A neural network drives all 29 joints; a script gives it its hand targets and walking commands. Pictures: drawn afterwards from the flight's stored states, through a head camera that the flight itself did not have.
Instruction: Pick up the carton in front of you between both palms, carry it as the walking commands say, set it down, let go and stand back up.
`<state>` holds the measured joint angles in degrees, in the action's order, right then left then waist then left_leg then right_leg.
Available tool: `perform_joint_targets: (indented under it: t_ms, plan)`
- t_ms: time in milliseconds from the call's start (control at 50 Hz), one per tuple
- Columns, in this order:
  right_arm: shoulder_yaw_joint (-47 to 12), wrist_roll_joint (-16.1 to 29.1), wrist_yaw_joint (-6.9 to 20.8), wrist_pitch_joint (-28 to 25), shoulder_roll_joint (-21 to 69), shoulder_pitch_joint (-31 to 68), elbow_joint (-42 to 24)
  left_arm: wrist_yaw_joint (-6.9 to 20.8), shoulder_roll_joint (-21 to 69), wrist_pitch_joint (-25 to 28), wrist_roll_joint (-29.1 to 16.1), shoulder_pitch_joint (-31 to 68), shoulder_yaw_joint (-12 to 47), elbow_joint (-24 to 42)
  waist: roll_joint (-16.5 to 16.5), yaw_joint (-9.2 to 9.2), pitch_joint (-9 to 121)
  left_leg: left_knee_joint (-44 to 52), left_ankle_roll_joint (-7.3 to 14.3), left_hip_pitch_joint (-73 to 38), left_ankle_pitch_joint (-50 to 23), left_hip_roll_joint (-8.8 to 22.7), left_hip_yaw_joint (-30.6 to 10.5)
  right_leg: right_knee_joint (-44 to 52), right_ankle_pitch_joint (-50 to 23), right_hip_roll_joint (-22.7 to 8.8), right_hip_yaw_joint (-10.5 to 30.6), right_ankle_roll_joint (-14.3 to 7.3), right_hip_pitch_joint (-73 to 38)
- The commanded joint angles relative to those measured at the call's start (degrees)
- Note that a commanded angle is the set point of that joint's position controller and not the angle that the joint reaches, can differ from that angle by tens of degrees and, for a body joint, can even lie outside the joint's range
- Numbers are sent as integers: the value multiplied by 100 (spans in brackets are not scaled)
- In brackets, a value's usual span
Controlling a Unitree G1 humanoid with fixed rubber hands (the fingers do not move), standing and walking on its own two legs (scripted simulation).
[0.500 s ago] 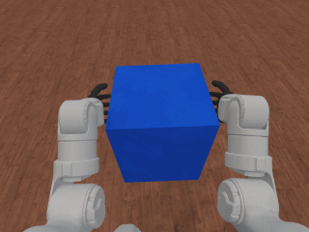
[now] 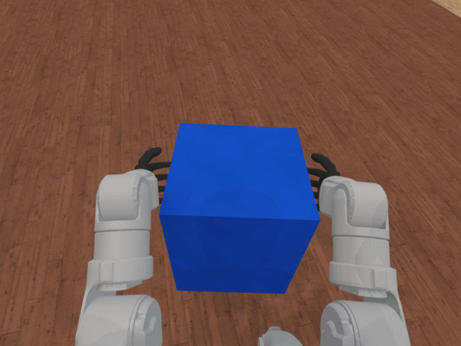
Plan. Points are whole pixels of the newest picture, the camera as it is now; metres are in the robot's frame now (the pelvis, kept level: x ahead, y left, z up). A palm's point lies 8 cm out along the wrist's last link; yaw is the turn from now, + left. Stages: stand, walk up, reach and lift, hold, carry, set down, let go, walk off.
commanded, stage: carry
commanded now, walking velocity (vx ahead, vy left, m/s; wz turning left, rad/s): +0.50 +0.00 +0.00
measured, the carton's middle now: (234, 212) +0.36 -0.01 +0.02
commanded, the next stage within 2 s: none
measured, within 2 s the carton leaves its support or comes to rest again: neither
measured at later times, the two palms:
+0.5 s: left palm (161, 101) +0.58 +0.14 +0.10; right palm (298, 101) +0.60 -0.16 +0.09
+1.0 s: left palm (157, 37) +0.89 +0.19 +0.08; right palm (262, 41) +0.88 -0.11 +0.09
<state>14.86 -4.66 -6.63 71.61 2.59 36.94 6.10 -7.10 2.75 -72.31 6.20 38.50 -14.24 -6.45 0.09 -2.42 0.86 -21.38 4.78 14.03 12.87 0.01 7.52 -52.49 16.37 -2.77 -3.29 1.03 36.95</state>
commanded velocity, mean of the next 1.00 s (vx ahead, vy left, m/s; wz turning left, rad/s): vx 0.50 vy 0.00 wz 0.00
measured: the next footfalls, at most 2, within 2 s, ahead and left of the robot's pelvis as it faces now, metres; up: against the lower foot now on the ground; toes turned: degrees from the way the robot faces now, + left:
right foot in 0.20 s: +0.32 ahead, -0.12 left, +0.00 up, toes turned -8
left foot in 0.66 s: +0.63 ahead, +0.13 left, +0.00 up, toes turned +12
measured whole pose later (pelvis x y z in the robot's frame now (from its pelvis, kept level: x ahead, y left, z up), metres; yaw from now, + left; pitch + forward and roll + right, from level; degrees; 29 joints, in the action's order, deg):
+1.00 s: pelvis +0.63 +0.04 +0.00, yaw +0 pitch +4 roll -1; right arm 5.5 -6.2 -4.8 67.4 7.4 6.3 -17.6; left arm -5.2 7.4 -68.1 7.4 7.0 -4.6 18.0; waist -0.6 -1.1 7.0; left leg -14.6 2.2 7.4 11.5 2.1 12.4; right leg -40.9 7.3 -6.7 -6.3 1.6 34.9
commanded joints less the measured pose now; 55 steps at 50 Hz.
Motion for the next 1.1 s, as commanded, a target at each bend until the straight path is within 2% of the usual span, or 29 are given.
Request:
perform_joint_targets:
  t_ms: [0, 100, 140, 160, 180, 200, 220, 240, 260, 280, 300, 320, 340, 400, 480, 540, 600, 640, 660, 680, 700, 720, 740, 760, 780, 820, 880, 980, 1080]
  plan:
    - [-3860, 2562, 1596, -191, 6768, 3760, -870, 1158, 6730, 325, -2183, 3102, 3784, 648, 695, 132, 2549, 479, 375, -2634, -3089, 1382, -1110, 1075, -656, -45, -224, 71, 237]
    - [-4303, 2216, 1596, -365, 6405, 2408, -1671, 1324, 6645, 457, -2308, 2214, 4495, 1608, 815, 98, 2184, 273, 130, -2819, -4348, 1087, -320, 2577, -1745, 247, -781, -61, -528]
    - [-4414, 2050, 1569, -364, 6155, 1693, -1924, 1408, 6448, 427, -2327, 1661, 4638, 1846, 967, 128, 2326, -420, -35, -2699, -5136, 1006, -56, 3033, -1839, 486, -1083, -179, -1472]
    - [-4471, 2003, 1573, -348, 6050, 1370, -1998, 1462, 6400, 414, -2298, 1374, 4683, 1890, 837, 213, 2541, -1138, -189, -2248, -5072, 915, 205, 3373, -1985, 581, -1234, -263, -2499]
    - [-4561, 1969, 1587, -338, 5945, 1115, -2102, 1516, 6300, 404, -2263, 979, 4705, 1898, 610, 333, 2819, -1947, -343, -1377, -4014, 852, 247, 3275, -1849, 184, -862, -352, -3745]
    - [-4627, 1944, 1625, -318, 5828, 975, -2204, 1556, 6170, 383, -2196, 621, 4680, 1945, -128, 434, 3190, -2981, -402, -333, -1981, 693, 143, 2841, -2337, -987, 665, -527, -4821]
    - [-4739, 2014, 1668, -246, 6020, 823, -2250, 1579, 5945, 430, -2035, 441, 4637, 1817, -1729, 396, 3397, -4383, -581, 1954, 760, -166, -139, 3137, -2161, -2019, 2829, -1523, -6370]
    - [-4739, 1986, 1695, -268, 5944, 669, -2272, 1619, 6046, 422, -2086, 180, 4729, 1884, -1372, 406, 3148, -5230, -479, 2708, 1489, -70, -627, 3334, -2306, -2178, 2978, -1699, -6231]
    - [-4797, 2002, 1711, -298, 5992, 625, -2323, 1658, 6273, 432, -2171, 117, 4781, 2018, -931, 403, 2912, -5284, -378, 2836, 1382, 179, -810, 3375, -2544, -1982, 2476, -1560, -5835]
    - [-4857, 2032, 1720, -331, 6052, 534, -2440, 1696, 6394, 449, -2237, 75, 4829, 2202, -308, 384, 2643, -4888, -354, 2778, 1073, 411, -853, 3503, -2555, -1884, 1995, -1337, -5295]
    - [-4917, 2111, 1726, -348, 6170, 504, -2507, 1715, 6408, 457, -2312, 174, 4870, 2392, -124, 362, 2427, -4290, -381, 2606, 846, 592, -863, 3759, -2146, -1774, 1648, -1123, -4779]
    - [-4963, 2168, 1723, -363, 6199, 500, -2606, 1723, 6366, 454, -2383, 254, 4911, 2542, -259, 348, 2317, -3780, -427, 2324, 712, 618, -771, 3955, -1738, -1652, 1312, -975, -4392]
    - [-4988, 2183, 1708, -370, 6184, 388, -2645, 1730, 6304, 442, -2426, 208, 4925, 2638, -445, 351, 2259, -3446, -478, 2114, 615, 552, -601, 4087, -1496, -1520, 1033, -942, -4130]
    - [-4997, 2082, 1627, -344, 5992, 29, -2672, 1765, 6011, 376, -2467, -138, 4894, 2657, -714, 342, 1967, -2417, -587, 2071, 201, 559, -308, 4368, -923, -1363, 540, -975, -3853]
    - [-4951, 2001, 1574, -219, 5670, -151, -2650, 1780, 5648, 267, -2396, -390, 4790, 2538, -818, 335, 1468, -1373, -587, 1837, -698, 516, 71, 4435, -1169, -1161, -7, -799, -3532]
    - [-4917, 2023, 1599, -118, 5498, -139, -2553, 1757, 5483, 191, -2295, -445, 4717, 2408, -829, 348, 1067, -995, -571, 1718, -1037, 502, 211, 4417, -1129, -1127, -167, -706, -3453]
    - [-4848, 2055, 1631, -45, 5340, 12, -2406, 1723, 5356, 138, -2234, -291, 4700, 2260, -868, 345, 821, -702, -497, 1343, -871, 487, 380, 4108, -1195, -1163, -255, -583, -3480]
    - [-4761, 2050, 1648, -21, 5291, -22, -2223, 1701, 5327, 109, -2226, -194, 4728, 2186, -567, 242, 1139, -473, -434, -4, -306, 100, 847, 2811, -2020, -835, -714, -396, -3127]
    - [-4699, 2039, 1657, -22, 5280, -118, -2074, 1686, 5286, 98, -2223, -190, 4745, 2140, -170, 147, 1531, -499, -375, -1227, -19, 394, 379, 1668, -2005, -647, -895, -194, -2442]
    - [-4602, 1931, 1672, -70, 5254, -136, -1894, 1681, 5346, 54, -2286, 22, 4811, 2292, 1314, 49, 1923, 344, 219, -2163, 953, 1815, -2252, -181, -996, -29, -925, 170, -1075]
    - [-4584, 1969, 1673, -112, 5440, -254, -1798, 1703, 5497, 46, -2343, 120, 4865, 2288, 2153, 91, 2077, 941, 707, -2764, 256, 2385, -3712, -1232, 1035, 375, -440, 188, 103]
    - [-4650, 2095, 1686, -151, 5633, -122, -2019, 1722, 5706, 107, -2388, 160, 4882, 2238, 1510, 118, 2114, 753, 717, -2704, -515, 2407, -3325, -1864, 1135, 51, 49, 31, 378]
    - [-4720, 2163, 1701, -208, 5872, -32, -2149, 1744, 5895, 188, -2423, 132, 4857, 2264, 1011, 113, 2223, 611, 609, -2386, -883, 2246, -2854, -2032, 952, -169, 205, -87, 339]
    - [-4777, 2224, 1722, -276, 6057, 57, -2289, 1751, 6074, 266, -2442, 106, 4897, 2291, 492, 141, 2192, 637, 418, -2005, -706, 2174, -2413, -1787, 599, -394, 314, -139, 284]
    - [-4850, 2281, 1741, -334, 6192, 167, -2424, 1741, 6181, 339, -2427, 55, 4930, 2323, 361, 182, 2162, 817, 240, -1613, -468, 2042, -1973, -1371, 255, -527, 371, -143, 56]
    - [-4968, 2341, 1779, -430, 6288, 153, -2552, 1683, 6230, 462, -2330, -61, 5012, 2465, 661, 203, 2138, 1101, 123, -1315, -53, 1835, -1365, -821, -173, -486, 144, -99, -196]
    - [-5022, 2380, 1813, -477, 6119, -122, -2664, 1600, 6245, 563, -2214, -388, 5046, 2563, 754, 186, 1943, 1411, 256, -1314, 126, 1748, -939, 161, -522, -481, -96, 28, -81]
    - [-5026, 2334, 1771, -406, 5665, -273, -3014, 1548, 5849, 493, -2212, -569, 5038, 2886, 668, 152, 1499, 1378, 233, -1593, -795, 1548, -377, 1696, -1275, -329, -488, 65, -137]
    - [-4853, 2109, 1665, -186, 5233, -467, -2870, 1591, 5345, 223, -2264, -556, 4915, 2902, 852, 128, 1064, 1015, 93, -1804, -1516, 1454, -66, 2436, -1425, -187, -789, -145, -574]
